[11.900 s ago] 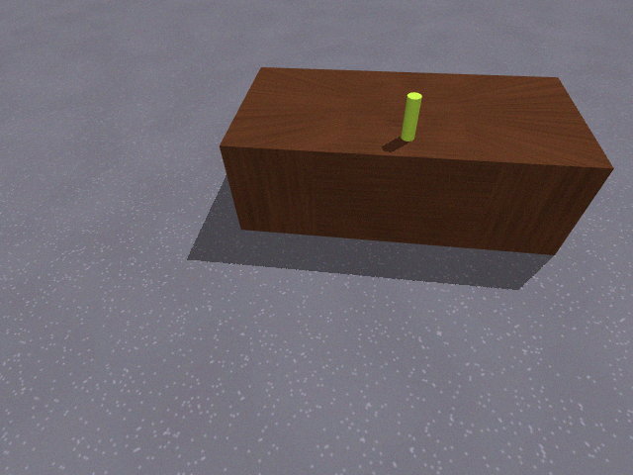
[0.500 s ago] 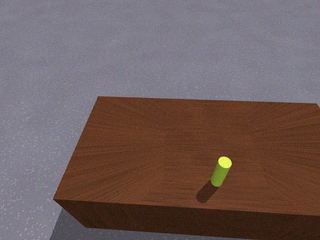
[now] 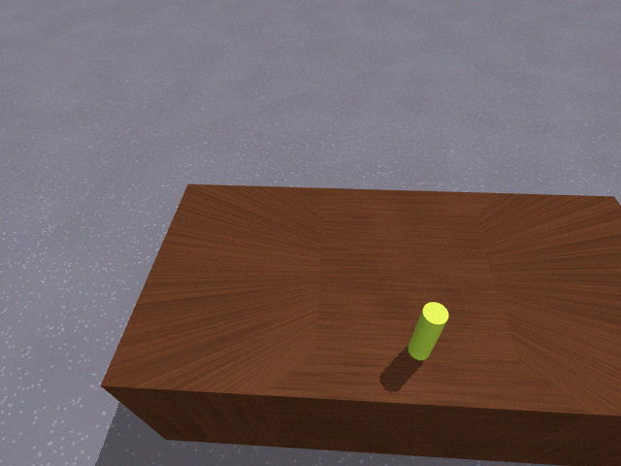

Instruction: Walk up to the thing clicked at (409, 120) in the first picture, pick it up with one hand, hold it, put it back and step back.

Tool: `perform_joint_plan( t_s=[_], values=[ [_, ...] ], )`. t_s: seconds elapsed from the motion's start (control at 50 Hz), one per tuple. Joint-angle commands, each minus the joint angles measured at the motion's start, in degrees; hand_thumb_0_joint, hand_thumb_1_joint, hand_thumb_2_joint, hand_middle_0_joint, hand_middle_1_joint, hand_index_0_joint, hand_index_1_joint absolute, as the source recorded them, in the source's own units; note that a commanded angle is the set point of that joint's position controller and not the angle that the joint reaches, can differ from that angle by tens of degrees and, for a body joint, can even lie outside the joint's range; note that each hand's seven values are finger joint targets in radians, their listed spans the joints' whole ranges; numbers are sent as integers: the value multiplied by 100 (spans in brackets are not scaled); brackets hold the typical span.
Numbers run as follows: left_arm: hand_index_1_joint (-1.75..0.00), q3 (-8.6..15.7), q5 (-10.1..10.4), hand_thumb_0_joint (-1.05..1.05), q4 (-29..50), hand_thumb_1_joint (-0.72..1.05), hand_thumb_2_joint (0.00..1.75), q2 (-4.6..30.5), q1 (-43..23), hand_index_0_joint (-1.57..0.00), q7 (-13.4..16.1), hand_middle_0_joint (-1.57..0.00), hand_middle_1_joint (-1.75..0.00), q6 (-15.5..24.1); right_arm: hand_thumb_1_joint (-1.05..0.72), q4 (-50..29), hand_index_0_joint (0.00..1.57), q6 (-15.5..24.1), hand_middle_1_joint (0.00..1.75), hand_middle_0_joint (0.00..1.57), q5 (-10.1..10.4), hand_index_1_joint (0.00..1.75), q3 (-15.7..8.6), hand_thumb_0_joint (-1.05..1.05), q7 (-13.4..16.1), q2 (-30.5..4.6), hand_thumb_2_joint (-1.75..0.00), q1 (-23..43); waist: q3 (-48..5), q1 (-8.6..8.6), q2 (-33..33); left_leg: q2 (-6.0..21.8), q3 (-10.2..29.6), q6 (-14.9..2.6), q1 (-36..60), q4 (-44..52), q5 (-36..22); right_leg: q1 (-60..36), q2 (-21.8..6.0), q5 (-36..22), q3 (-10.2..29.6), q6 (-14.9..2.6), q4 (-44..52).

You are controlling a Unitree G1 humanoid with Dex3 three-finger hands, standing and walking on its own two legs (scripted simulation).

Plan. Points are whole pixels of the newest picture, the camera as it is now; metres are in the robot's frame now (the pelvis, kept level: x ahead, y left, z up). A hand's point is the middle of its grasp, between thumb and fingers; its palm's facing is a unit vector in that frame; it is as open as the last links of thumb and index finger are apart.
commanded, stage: go down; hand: right
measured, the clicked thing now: (426, 332) +0.43 -0.21 -0.25
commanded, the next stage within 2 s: none
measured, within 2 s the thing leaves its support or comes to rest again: neither
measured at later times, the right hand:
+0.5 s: hand out of the picture +0.10 -0.26 -0.15, palm faces +0.03 +0.94 -0.33, open 16.0 cm
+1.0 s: hand out of the picture +0.12 -0.27 -0.14, palm faces +0.06 +0.94 -0.32, open 17.6 cm
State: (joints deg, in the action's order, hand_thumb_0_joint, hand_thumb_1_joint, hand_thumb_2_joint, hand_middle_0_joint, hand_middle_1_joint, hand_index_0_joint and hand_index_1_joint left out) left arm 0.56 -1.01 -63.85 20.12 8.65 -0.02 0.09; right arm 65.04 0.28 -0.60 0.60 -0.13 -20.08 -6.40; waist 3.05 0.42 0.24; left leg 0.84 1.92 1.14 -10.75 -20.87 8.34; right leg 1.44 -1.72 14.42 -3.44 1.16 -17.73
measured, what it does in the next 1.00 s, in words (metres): lowers itself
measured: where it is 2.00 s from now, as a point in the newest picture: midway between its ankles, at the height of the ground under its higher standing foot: outside the picture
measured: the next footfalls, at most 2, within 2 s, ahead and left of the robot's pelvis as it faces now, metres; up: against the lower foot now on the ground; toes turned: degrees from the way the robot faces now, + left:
none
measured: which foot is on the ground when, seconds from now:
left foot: down 0.00-1.00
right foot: down 0.00-1.00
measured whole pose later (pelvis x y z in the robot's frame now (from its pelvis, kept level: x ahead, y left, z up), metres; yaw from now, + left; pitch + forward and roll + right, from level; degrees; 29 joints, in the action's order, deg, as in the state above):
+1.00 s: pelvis +0.00 -0.01 -0.05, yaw -5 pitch +11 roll +1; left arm 6.5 0.7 -29.4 15.9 16.6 5.3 7.2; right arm 15.3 -26.0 -1.5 -5.8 -6.0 -20.9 -17.3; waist -6.4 0.4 -1.7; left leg 3.2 -2.9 1.7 -38.0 -48.9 21.6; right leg 33.3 -0.5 29.0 2.6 0.6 -51.5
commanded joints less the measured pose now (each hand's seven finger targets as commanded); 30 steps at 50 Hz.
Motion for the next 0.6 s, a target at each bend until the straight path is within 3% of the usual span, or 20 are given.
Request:
perform_joint_plan(
  t_s=[0.0,0.02,0.04,0.06,0.1,0.12,0.16,0.18,0.2,0.24,0.28,0.3,0.34,0.36,0.42,0.5,0.52,0.56,0.58],
  values=[
    [-14,189,487,0,2295,74,74,451,-2075,-4,95,-4,-14,831,-74,-2349,4,563,14,4,378,14,-180,0,148,-352,-74,2188,-516,18,-218,-16,-285,-82,23,-236,-547,1406,95,-948,98,-159,-400],
    [-6,207,521,0,2693,66,66,741,-2114,-1,157,-2,-6,973,-66,-2525,3,564,7,3,335,7,-286,0,198,-788,-66,1964,-607,-153,-11,-58,-297,-73,224,-186,-147,1373,62,-715,122,-146,-405],
    [-4,264,562,0,2095,58,58,819,-1421,-2,215,-2,-4,946,-58,-1706,4,328,6,4,311,6,-312,0,217,-957,-58,1223,-445,-117,6,0,-304,-68,69,-193,-14,1486,124,-592,96,-149,-511],
    [-4,516,570,0,1783,50,50,1055,-1163,-2,249,-2,-4,905,-50,-1032,3,25,6,3,299,6,-422,0,232,-973,-50,718,-400,-165,-2,-18,-350,-80,-204,-378,60,1722,159,-489,113,-158,-644],
    [-3,770,530,0,1920,34,34,1294,-1292,-2,338,-2,-4,936,-34,-1282,5,-232,5,5,177,5,-610,0,233,-1244,-34,1238,-1100,-35,-99,3,-408,-87,-245,-639,0,1765,150,-470,156,-133,-931],
    [-3,775,438,0,1629,31,26,1188,-1064,-2,356,-2,-4,913,-26,-1264,5,-373,5,6,82,5,-628,0,192,-1262,-26,1451,-1304,-45,-126,-3,-415,-117,-306,-783,-113,1839,135,-643,187,-113,-1066],
    [-3,923,229,0,1378,16,17,970,-640,-4,293,-3,-5,897,-17,-1144,6,-726,4,7,-140,4,-912,0,16,-1266,-17,790,-1522,-256,-120,3,-426,-141,-227,-1003,-254,2141,199,-748,181,-124,-1252],
    [-4,927,229,0,1453,8,15,827,-19,-4,259,-3,-5,884,-9,-1438,6,-888,4,7,-166,4,-934,0,-70,-1179,-15,241,-1835,-145,-97,-34,-461,-143,-50,-1057,-553,1970,213,-957,172,-118,-1284],
    [-3,923,239,0,1539,6,13,777,368,-5,248,-3,-5,859,-5,-1858,6,-1038,4,7,-157,4,-916,0,-173,-1152,-13,148,-1905,42,-94,-50,-491,-132,-31,-981,-797,1824,232,-1102,143,-121,-1240],
    [-3,1043,269,0,1886,-6,10,866,552,-5,189,-4,-5,820,5,-2418,6,-1401,4,8,-147,4,-939,0,-367,-1194,-10,-63,-1793,115,-91,-81,-537,-125,-150,-887,-1040,1673,240,-1346,131,-137,-1254],
    [-4,851,306,0,2115,-19,8,573,421,-6,87,-5,-5,722,17,-2751,6,-1705,4,7,-208,4,-785,0,-526,-1012,-8,60,-1590,100,24,-95,-575,-109,-366,-910,-918,1904,233,-1268,187,-153,-1318],
    [-5,927,308,0,2360,-23,8,690,20,-6,93,-5,-5,725,22,-3236,6,-1740,5,6,-243,5,-763,0,-531,-1106,-8,557,-1552,128,-101,-72,-568,-123,-581,-985,-755,1949,228,-1089,214,-147,-1371],
    [-5,1026,260,0,2592,-34,7,845,-658,-6,125,-6,-5,835,32,-3436,5,-1738,5,5,-282,5,-685,0,-515,-981,-7,943,-1273,97,-228,-52,-566,-152,-1079,-1177,-87,2341,193,-492,297,-148,-1475],
    [-6,1060,222,0,2401,-41,6,801,-477,-6,139,-6,-5,882,36,-3398,5,-1716,5,5,-287,5,-686,0,-518,-908,-6,715,-1111,101,-139,-33,-558,-149,-1204,-1219,247,2494,197,-113,316,-178,-1539],
    [-6,1125,189,0,2935,-53,4,857,-510,-6,201,-7,-5,1085,54,-4047,4,-1590,6,3,-267,6,-859,0,-460,-1022,-4,487,-1754,71,-123,20,-518,-125,-1074,-1472,77,2407,206,-327,379,-154,-1831],
    [-6,1042,162,0,3230,-54,5,761,-147,-6,357,-6,-5,1156,56,-4416,4,-1580,6,3,-225,6,-974,0,-399,-1108,-4,54,-2012,91,0,52,-503,-77,-1065,-1703,-176,2502,221,-556,388,-159,-2144],
    [-6,1027,155,0,3395,-55,5,758,-84,-5,399,-6,-5,1158,57,-4474,4,-1622,6,3,-231,6,-1023,0,-371,-1166,-3,-110,-2257,21,-32,54,-510,-93,-962,-1804,-330,2463,217,-810,415,-130,-2192],
    [-6,1021,143,0,3472,-55,5,781,-77,-5,485,-6,-5,1127,59,-4604,4,-1734,5,4,-223,5,-1076,0,-335,-1229,-2,-355,-2162,-43,-198,28,-546,-114,-1066,-1911,-381,2501,197,-1114,437,-71,-2252],
    [-6,944,138,0,3260,-55,5,627,229,-5,515,-6,-5,1076,59,-4637,5,-1777,5,4,-220,5,-1081,0,-339,-1226,-2,-428,-1973,-26,-235,32,-560,-112,-1162,-1916,-325,2598,210,-1023,418,-70,-2276]
  ],
)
